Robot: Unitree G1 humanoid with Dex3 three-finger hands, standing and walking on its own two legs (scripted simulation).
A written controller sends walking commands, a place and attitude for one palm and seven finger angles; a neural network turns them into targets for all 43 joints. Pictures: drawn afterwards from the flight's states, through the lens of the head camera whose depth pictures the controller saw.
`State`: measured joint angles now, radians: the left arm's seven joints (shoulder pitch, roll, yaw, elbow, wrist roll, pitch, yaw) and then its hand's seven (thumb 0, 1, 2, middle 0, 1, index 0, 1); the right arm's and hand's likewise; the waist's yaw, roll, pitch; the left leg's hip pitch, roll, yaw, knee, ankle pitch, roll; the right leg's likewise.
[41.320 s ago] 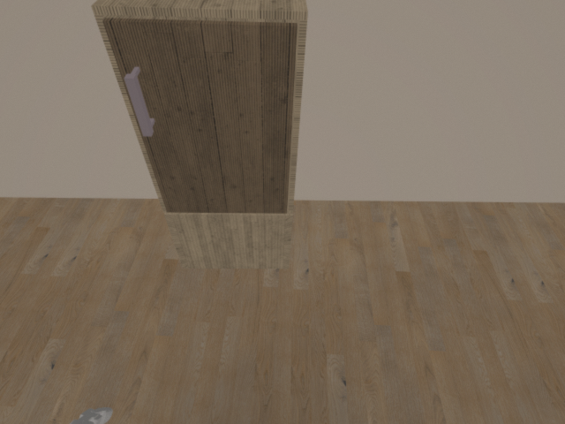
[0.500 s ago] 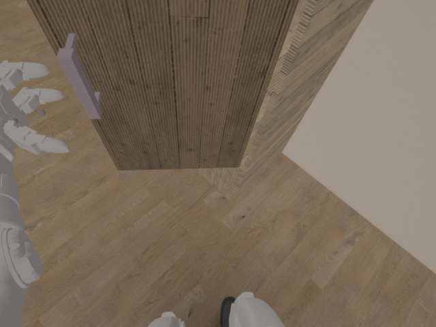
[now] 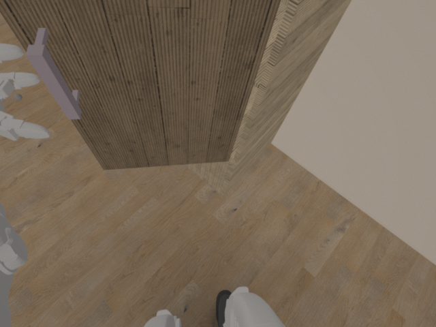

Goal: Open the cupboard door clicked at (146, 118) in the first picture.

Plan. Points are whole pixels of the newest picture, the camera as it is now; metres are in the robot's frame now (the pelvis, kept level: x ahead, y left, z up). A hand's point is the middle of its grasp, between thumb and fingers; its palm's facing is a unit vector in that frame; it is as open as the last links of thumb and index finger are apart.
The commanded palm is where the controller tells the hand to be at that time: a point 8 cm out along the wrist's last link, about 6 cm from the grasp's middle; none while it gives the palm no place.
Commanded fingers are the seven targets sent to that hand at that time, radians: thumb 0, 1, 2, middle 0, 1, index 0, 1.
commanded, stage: move the hooked fingers beside the handle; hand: left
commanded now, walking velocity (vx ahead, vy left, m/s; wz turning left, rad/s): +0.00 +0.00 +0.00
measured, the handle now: (59, 78) +0.54 +0.24 +0.08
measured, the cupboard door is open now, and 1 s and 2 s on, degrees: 48 48 47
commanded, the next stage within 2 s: slide the fingers in behind the handle in 0.62 s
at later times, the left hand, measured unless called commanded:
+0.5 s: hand (15, 106) +0.47 +0.29 +0.08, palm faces +0.02 -1.00 -0.01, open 14.0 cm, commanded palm +0.46 +0.33 +0.08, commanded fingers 0.00 -0.50 0.30 -0.30 -1.20 -0.30 -1.20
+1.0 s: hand (25, 105) +0.48 +0.28 +0.08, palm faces +0.01 -1.00 +0.01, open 14.0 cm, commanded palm +0.46 +0.32 +0.08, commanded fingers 0.00 -0.50 0.30 -0.30 -1.20 -0.30 -1.20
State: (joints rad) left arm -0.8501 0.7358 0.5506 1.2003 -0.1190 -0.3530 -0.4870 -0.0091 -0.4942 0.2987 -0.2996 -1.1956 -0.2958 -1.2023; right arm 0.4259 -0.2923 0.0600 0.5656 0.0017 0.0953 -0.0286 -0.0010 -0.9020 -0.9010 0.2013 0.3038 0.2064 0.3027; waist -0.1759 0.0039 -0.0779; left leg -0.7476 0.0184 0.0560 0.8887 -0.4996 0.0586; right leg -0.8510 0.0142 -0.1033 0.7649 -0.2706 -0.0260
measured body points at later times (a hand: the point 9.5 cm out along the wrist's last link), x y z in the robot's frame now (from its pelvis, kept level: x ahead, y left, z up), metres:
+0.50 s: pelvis -0.01 +0.00 +0.00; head +0.13 +0.04 +0.42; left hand +0.47 +0.34 +0.08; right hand +0.01 -0.27 -0.10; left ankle -0.05 +0.07 -0.69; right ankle +0.05 -0.11 -0.69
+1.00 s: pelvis +0.00 +0.01 +0.00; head +0.13 +0.04 +0.42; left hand +0.47 +0.33 +0.08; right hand +0.00 -0.27 -0.10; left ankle -0.05 +0.07 -0.69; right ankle +0.05 -0.11 -0.69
